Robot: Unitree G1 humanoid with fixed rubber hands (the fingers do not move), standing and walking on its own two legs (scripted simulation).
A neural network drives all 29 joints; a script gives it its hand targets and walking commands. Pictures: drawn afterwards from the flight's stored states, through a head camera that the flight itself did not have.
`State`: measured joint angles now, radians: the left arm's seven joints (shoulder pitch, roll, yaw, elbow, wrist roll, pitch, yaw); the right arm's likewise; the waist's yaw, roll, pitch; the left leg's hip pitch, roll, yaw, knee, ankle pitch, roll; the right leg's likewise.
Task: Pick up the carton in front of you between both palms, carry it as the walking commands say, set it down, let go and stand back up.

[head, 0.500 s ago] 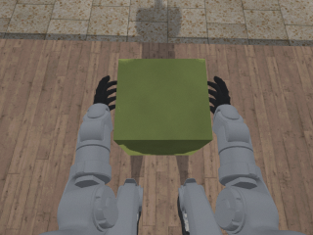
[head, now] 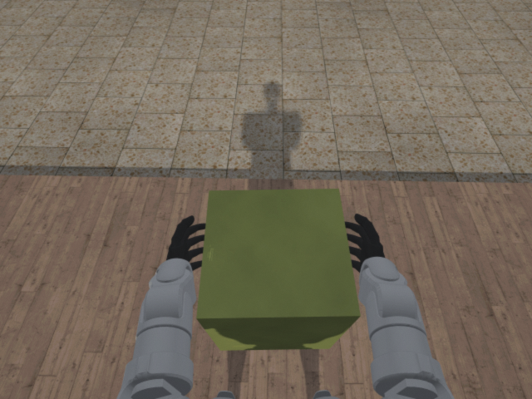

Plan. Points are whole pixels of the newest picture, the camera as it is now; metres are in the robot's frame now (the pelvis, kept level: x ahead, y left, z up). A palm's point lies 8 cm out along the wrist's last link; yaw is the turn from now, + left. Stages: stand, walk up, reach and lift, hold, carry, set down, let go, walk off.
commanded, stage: reach and lift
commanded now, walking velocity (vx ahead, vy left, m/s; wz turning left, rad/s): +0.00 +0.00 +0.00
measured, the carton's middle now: (274, 276) +0.35 +0.00 -0.08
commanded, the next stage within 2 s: hold in 1.28 s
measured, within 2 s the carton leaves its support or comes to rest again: neither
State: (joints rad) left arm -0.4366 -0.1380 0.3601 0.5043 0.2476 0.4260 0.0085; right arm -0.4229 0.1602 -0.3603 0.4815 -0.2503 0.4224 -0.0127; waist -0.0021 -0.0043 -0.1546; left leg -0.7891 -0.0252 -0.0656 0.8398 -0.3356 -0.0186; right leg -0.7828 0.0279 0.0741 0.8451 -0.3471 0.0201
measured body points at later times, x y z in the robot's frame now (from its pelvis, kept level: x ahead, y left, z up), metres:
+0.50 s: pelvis +0.00 +0.00 +0.04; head -0.02 +0.00 +0.49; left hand +0.32 +0.15 +0.06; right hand +0.32 -0.15 +0.06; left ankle +0.04 +0.13 -0.69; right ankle +0.03 -0.13 -0.69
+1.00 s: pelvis +0.02 +0.00 +0.05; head +0.00 +0.00 +0.50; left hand +0.33 +0.15 +0.07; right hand +0.33 -0.15 +0.07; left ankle +0.04 +0.13 -0.69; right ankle +0.03 -0.13 -0.69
